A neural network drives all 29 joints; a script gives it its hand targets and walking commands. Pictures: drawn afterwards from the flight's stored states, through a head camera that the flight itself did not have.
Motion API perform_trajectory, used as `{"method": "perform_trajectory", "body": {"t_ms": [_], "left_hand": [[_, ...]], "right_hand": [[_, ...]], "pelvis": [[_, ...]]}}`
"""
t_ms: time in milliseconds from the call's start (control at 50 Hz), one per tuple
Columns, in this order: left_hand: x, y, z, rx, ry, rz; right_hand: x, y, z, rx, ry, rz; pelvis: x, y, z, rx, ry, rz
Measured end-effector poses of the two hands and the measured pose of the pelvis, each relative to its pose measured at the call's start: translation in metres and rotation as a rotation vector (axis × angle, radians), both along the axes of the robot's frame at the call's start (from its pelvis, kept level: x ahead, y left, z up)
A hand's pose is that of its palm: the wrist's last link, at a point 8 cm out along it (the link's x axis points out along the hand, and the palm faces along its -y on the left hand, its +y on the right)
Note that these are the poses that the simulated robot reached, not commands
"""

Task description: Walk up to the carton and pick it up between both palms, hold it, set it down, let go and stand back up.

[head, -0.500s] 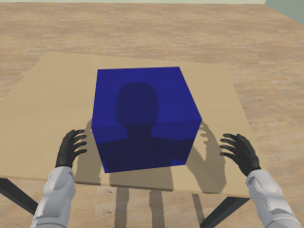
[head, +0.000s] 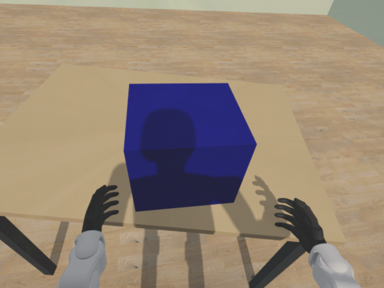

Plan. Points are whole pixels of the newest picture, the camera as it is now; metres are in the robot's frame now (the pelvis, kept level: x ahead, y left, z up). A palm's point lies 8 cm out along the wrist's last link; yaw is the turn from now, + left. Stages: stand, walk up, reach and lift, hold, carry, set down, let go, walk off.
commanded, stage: set down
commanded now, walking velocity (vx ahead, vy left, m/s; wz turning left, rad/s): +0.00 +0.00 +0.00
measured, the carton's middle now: (183, 145) +0.47 +0.05 +0.03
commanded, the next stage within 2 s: let go in 1.12 s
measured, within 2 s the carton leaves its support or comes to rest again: neither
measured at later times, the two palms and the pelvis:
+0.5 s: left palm (83, 240) +0.22 +0.24 -0.02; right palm (303, 255) +0.22 -0.23 -0.03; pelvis +0.05 +0.01 +0.00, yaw -2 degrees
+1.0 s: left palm (82, 235) +0.23 +0.24 -0.02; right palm (299, 251) +0.23 -0.22 -0.02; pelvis +0.02 +0.00 +0.01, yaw +0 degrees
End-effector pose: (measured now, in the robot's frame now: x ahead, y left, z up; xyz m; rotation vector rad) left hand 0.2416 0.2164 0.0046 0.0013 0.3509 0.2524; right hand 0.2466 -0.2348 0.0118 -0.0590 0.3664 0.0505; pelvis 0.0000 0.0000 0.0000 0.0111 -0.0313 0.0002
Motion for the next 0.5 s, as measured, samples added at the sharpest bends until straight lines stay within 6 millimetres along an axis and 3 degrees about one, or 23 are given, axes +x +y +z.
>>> {"method": "perform_trajectory", "body": {"t_ms": [160,320,500], "left_hand": [[0.003,0.002,-0.007,0.024,0.06,-0.012],[-0.018,0.017,-0.027,0.054,0.158,-0.022],[-0.022,0.022,-0.029,0.076,0.152,-0.058]], "right_hand": [[0.001,0.006,-0.011,-0.013,0.038,-0.004],[-0.019,0.004,-0.035,-0.014,0.1,-0.068],[-0.024,0.007,-0.037,-0.021,0.077,-0.091]], "pelvis": [[0.011,0.006,0.002,0.0,0.012,-0.01],[0.034,0.012,0.004,-0.007,0.023,-0.013],[0.052,0.012,0.004,-0.01,-0.007,-0.027]]}}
